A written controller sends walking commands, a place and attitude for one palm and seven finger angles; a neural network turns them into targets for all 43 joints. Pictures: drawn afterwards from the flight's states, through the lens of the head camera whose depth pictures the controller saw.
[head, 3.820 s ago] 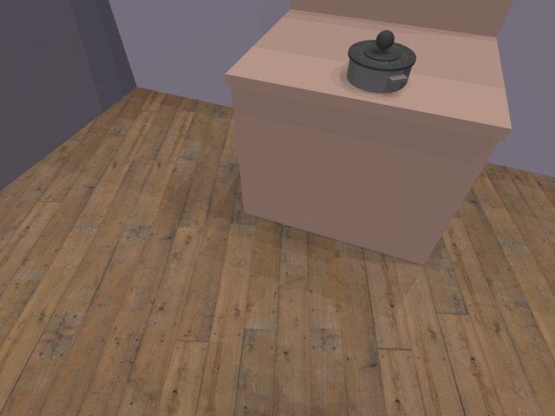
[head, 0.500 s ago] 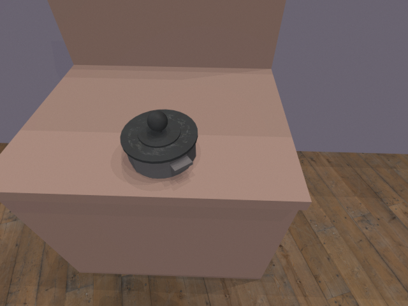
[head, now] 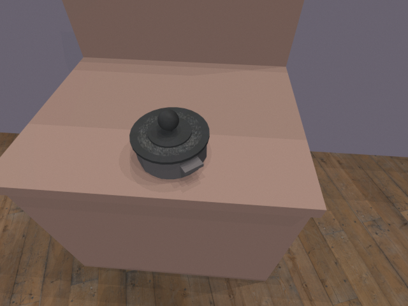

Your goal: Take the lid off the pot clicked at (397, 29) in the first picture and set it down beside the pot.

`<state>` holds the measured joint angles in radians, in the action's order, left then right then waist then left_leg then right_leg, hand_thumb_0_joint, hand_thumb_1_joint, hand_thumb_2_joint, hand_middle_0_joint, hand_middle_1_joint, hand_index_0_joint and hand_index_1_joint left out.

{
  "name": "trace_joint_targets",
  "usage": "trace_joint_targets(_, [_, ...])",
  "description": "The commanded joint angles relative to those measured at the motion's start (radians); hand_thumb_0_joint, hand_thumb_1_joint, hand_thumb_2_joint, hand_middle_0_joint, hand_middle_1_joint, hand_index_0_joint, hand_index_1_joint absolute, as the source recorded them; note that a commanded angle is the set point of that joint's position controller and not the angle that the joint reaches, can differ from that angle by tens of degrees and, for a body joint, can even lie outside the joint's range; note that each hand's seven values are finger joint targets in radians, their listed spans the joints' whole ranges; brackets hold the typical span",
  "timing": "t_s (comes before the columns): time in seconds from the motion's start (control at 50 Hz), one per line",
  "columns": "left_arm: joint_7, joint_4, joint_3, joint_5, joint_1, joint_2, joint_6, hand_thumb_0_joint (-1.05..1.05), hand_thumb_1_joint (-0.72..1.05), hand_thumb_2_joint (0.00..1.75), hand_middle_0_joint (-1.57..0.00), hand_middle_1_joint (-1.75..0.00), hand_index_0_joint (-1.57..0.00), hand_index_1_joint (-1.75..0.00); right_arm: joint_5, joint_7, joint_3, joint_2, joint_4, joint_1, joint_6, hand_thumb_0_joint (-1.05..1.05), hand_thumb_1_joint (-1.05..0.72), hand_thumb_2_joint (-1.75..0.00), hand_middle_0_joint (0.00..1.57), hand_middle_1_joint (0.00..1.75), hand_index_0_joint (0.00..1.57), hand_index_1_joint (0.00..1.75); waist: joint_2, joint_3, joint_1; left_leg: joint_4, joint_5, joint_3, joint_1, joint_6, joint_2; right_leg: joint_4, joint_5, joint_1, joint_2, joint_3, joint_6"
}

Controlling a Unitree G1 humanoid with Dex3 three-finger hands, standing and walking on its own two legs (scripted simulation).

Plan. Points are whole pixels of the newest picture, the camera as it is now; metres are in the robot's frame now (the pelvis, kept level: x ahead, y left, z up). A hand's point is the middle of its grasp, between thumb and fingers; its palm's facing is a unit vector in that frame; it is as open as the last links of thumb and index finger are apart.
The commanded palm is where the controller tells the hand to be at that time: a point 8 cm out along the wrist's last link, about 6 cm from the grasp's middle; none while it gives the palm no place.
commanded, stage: look again from close up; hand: left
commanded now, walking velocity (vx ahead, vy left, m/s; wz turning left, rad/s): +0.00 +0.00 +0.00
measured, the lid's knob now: (168, 120) +0.51 +0.12 +0.08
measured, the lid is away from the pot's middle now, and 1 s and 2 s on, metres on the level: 0.00 0.00 0.00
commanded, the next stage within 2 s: lift the closed hand beside the body in 0.66 s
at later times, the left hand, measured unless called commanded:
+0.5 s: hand out of the picture +0.05 +0.21 -0.18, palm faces +0.00 -0.98 -0.21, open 7.4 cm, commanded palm none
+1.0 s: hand out of the picture +0.14 +0.21 -0.08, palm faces +0.15 -0.95 -0.27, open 6.3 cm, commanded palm +0.10 +0.27 -0.04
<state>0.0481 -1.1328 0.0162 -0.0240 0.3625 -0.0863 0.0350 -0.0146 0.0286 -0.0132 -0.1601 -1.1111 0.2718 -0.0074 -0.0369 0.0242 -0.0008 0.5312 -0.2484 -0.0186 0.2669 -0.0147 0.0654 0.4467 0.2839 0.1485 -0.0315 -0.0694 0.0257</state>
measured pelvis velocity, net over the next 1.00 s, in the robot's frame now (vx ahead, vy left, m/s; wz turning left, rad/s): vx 0.00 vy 0.02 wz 0.00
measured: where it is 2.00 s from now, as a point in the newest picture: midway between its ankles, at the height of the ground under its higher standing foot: outside the picture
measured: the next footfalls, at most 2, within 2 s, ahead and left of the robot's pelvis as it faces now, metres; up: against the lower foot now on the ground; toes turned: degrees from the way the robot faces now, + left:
none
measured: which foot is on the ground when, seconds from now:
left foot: down 0.00-1.00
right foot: down 0.00-1.00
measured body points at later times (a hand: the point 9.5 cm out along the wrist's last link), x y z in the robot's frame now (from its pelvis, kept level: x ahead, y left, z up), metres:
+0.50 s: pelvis +0.02 +0.03 +0.00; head +0.03 +0.04 +0.45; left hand +0.05 +0.26 -0.16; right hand +0.04 -0.20 -0.15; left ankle +0.02 +0.13 -0.74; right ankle -0.03 -0.10 -0.74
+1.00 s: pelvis +0.00 +0.02 +0.00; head -0.01 +0.02 +0.45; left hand +0.13 +0.26 -0.06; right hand +0.15 -0.21 -0.10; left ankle +0.02 +0.13 -0.74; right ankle -0.03 -0.10 -0.74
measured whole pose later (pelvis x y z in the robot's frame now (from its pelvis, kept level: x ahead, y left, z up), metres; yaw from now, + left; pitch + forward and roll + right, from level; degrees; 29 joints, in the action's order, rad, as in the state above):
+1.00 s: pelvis +0.00 +0.02 +0.00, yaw +0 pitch -1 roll +0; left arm 0.11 -0.28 -0.02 -0.01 0.44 -0.16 -0.05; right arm 0.02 0.02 -0.01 -0.21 -0.75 0.18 0.14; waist -0.01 -0.01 -0.01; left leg 0.49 -0.22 -0.04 0.25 0.02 0.00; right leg 0.49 0.30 0.17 0.04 -0.05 -0.02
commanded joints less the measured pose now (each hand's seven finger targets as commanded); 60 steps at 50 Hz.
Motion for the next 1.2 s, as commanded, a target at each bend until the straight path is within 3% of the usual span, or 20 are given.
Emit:
trace_joint_targets(0.0, [0.008,0.094,-0.035,0.008,-0.007,-0.152,0.015,0.00,0.90,0.90,-0.20,-0.30,-0.20,-0.30,-0.001,-0.013,-0.009,-0.053,0.095,0.083,0.025,0.00,-0.90,-0.90,0.20,0.30,0.20,0.30,0.007,0.025,-0.036,-0.013,0.027,0.039,-0.020,0.027,0.014,-0.066,0.011,0.169,0.148,0.142,0.050])
trace_joint_targets(0.06, [0.001,0.096,-0.030,0.006,0.028,-0.144,-0.001,0.00,0.90,0.90,-0.20,-0.30,-0.20,-0.30,0.002,-0.008,-0.005,-0.071,0.117,0.061,0.035,0.00,-0.90,-0.90,0.20,0.30,0.20,0.30,-0.008,0.033,-0.002,-0.060,0.094,0.085,0.009,0.054,0.038,-0.012,-0.018,0.126,0.107,0.104,0.032])
trace_joint_targets(0.12, [0.004,0.108,-0.027,0.007,0.042,-0.140,-0.005,0.00,0.90,0.90,-0.20,-0.30,-0.20,-0.30,0.004,-0.006,-0.003,-0.084,0.123,0.051,0.038,0.00,-0.90,-0.90,0.20,0.30,0.20,0.30,0.033,0.043,0.005,-0.063,0.138,0.090,0.021,0.059,0.039,-0.001,-0.050,0.106,0.105,0.105,0.027])
trace_joint_targets(0.16, [0.001,0.117,-0.029,0.009,0.026,-0.158,-0.011,0.00,0.90,0.90,-0.20,-0.30,-0.20,-0.30,0.003,-0.004,-0.001,-0.090,0.121,0.048,0.041,0.00,-0.90,-0.90,0.20,0.30,0.20,0.30,0.010,0.032,0.008,-0.076,0.164,0.094,-0.001,0.062,0.039,0.012,-0.073,0.097,0.104,0.091,0.023])
trace_joint_targets(0.46, [-0.003,0.152,-0.031,0.013,-0.004,-0.205,-0.021,0.00,0.90,0.90,-0.20,-0.30,-0.20,-0.30,0.007,-0.002,-0.002,-0.109,0.110,0.028,0.042,0.00,-0.90,-0.90,0.20,0.30,0.20,0.30,0.020,-0.015,0.012,-0.088,0.290,0.085,-0.079,0.060,0.036,-0.003,-0.182,0.044,0.129,0.082,0.006])
trace_joint_targets(0.72, [-0.004,0.123,-0.022,0.010,0.020,-0.189,-0.019,0.00,0.90,0.90,-0.20,-0.30,-0.20,-0.30,0.011,-0.002,-0.003,-0.099,0.087,0.019,0.039,0.00,-0.90,-0.90,0.20,0.30,0.20,0.30,0.028,0.019,0.008,-0.117,0.210,0.074,-0.094,0.056,0.032,-0.047,-0.154,0.061,0.141,0.099,0.004])
trace_joint_targets(0.74, [0.029,0.091,-0.024,-0.006,0.049,-0.193,0.001,0.00,0.90,0.90,-0.20,-0.30,-0.20,-0.30,0.012,-0.006,-0.005,-0.142,0.136,-0.047,0.039,0.00,-0.90,-0.90,0.20,0.30,0.20,0.30,0.029,0.037,0.022,0.056,0.358,0.055,-0.054,0.032,0.046,-0.064,-0.412,0.083,0.170,0.154,-0.008])
trace_joint_targets(0.76, [0.080,1.302,-0.208,0.131,-0.595,-0.566,0.141,0.00,0.90,0.90,-0.24,-0.35,-0.24,-0.35,0.043,-0.004,-0.037,-0.270,0.393,-0.062,0.178,0.00,-0.90,-0.90,0.20,0.30,0.20,0.30,-0.179,-0.322,0.012,-0.039,0.383,0.083,-0.252,0.006,-0.053,-0.005,-0.437,-0.017,0.122,0.102,0.013])
trace_joint_targets(0.78, [0.115,1.162,0.000,0.077,-0.188,-0.299,0.068,0.00,0.90,0.90,-0.29,-0.40,-0.29,-0.40,0.084,0.035,0.005,-0.167,0.395,-0.091,0.259,0.00,-0.90,-0.90,0.20,0.30,0.20,0.30,-0.198,-0.365,0.042,-0.073,0.484,0.025,-0.315,-0.018,-0.034,0.027,-0.387,-0.035,0.089,0.070,0.036])
trace_joint_targets(0.8, [0.133,1.095,0.010,0.077,0.020,-0.162,-0.036,0.00,0.90,0.90,-0.33,-0.44,-0.33,-0.44,0.092,0.033,-0.004,-0.163,0.380,-0.095,0.278,0.00,-0.90,-0.90,0.20,0.30,0.20,0.30,-0.179,-0.340,0.032,-0.106,0.518,0.049,-0.328,-0.015,-0.030,0.016,-0.306,-0.034,0.073,0.015,0.022])
trace_joint_targets(0.84, [0.125,0.931,0.034,0.024,0.097,-0.099,-0.097,0.00,0.90,0.90,-0.42,-0.54,-0.42,-0.54,0.054,0.019,0.000,-0.181,0.408,-0.141,0.287,0.00,-0.90,-0.90,0.20,0.30,0.20,0.30,-0.017,-0.130,0.026,-0.117,0.442,0.049,-0.217,0.000,-0.040,-0.022,-0.246,0.052,0.052,-0.035,-0.003])
trace_joint_targets(0.86, [0.114,0.697,0.027,0.003,0.248,-0.039,-0.120,0.00,0.90,0.90,-0.46,-0.59,-0.46,-0.59,0.044,0.012,-0.025,-0.178,0.415,-0.158,0.259,0.00,-0.90,-0.90,0.20,0.30,0.20,0.30,0.154,0.001,0.024,-0.112,0.351,0.050,-0.100,0.018,-0.034,-0.036,-0.231,0.106,0.043,-0.052,-0.007])
trace_joint_targets(0.88, [0.094,0.663,0.010,-0.005,0.233,-0.059,-0.113,0.00,0.90,0.90,-0.51,-0.64,-0.51,-0.64,0.035,-0.003,-0.040,-0.193,0.443,-0.151,0.225,0.00,-0.90,-0.90,0.20,0.30,0.20,0.30,0.245,0.057,0.019,-0.104,0.262,0.047,-0.036,0.020,-0.039,-0.030,-0.208,0.150,0.041,-0.051,-0.013])
trace_joint_targets(0.9, [0.075,0.732,-0.038,0.000,0.291,-0.101,-0.091,0.00,0.90,0.90,-0.55,-0.68,-0.55,-0.68,0.033,-0.010,-0.054,-0.192,0.480,-0.177,0.205,0.00,-0.90,-0.90,0.20,0.30,0.20,0.30,0.258,0.041,0.040,-0.105,0.207,0.038,-0.018,0.022,-0.039,-0.037,-0.172,0.143,0.047,-0.041,-0.014])
trace_joint_targets(0.96, [0.055,1.113,-0.155,0.032,0.294,-0.258,-0.024,0.00,0.90,0.90,-0.68,-0.83,-0.68,-0.83,0.037,-0.006,-0.037,-0.180,0.602,-0.213,0.191,0.00,-0.90,-0.90,0.20,0.30,0.20,0.30,0.051,-0.094,0.068,-0.120,0.140,0.013,-0.075,0.014,-0.047,-0.053,-0.107,0.054,0.060,-0.010,-0.004])
trace_joint_targets(0.98, [0.051,1.190,-0.142,0.036,0.241,-0.255,-0.012,0.00,0.90,0.90,-0.73,-0.88,-0.73,-0.88,0.037,0.000,-0.029,-0.173,0.635,-0.220,0.187,0.00,-0.90,-0.90,0.20,0.30,0.20,0.30,-0.004,-0.083,0.055,-0.123,0.115,0.004,-0.079,0.013,-0.053,-0.061,-0.091,0.069,0.057,0.000,-0.005])
trace_joint_targets(1.04, [0.034,1.115,-0.102,0.044,0.189,-0.196,-0.001,0.00,0.90,0.90,-0.86,-1.02,-0.86,-1.02,0.044,0.020,-0.021,-0.166,0.666,-0.210,0.153,0.00,-0.90,-0.90,0.20,0.30,0.20,0.30,0.054,0.049,0.019,-0.120,0.004,-0.004,-0.041,0.024,-0.057,-0.090,-0.004,0.167,0.047,0.006,-0.013])
trace_joint_targets(1.06, [0.033,1.110,-0.132,0.045,0.182,-0.219,0.010,0.00,0.90,0.90,-0.90,-1.07,-0.90,-1.07,0.046,0.025,-0.023,-0.169,0.673,-0.202,0.143,0.00,-0.90,-0.90,0.20,0.30,0.20,0.30,0.073,0.054,0.014,-0.109,-0.020,-0.007,-0.044,0.024,-0.058,-0.110,0.023,0.180,0.048,0.008,-0.013])
trace_joint_targets(1.14, [0.035,1.313,-0.141,0.061,0.116,-0.256,0.042,0.00,0.90,0.90,-1.08,-1.26,-1.08,-1.26,0.035,0.049,-0.013,-0.158,0.715,-0.198,0.149,0.00,-0.90,-0.90,0.20,0.30,0.20,0.30,-0.049,-0.056,0.026,-0.107,0.002,-0.014,-0.136,0.032,-0.062,-0.120,0.014,0.126,0.054,0.030,-0.009])
trace_joint_targets(1.18, [0.038,1.309,-0.132,0.062,0.128,-0.239,0.034,0.00,0.90,0.90,-1.17,-1.36,-1.17,-1.36,0.031,0.055,-0.006,-0.159,0.715,-0.198,0.148,0.00,-0.90,-0.90,0.20,0.30,0.20,0.30,-0.016,-0.033,0.017,-0.100,0.013,-0.012,-0.135,0.032,-0.062,-0.132,0.005,0.131,0.051,0.026,-0.010])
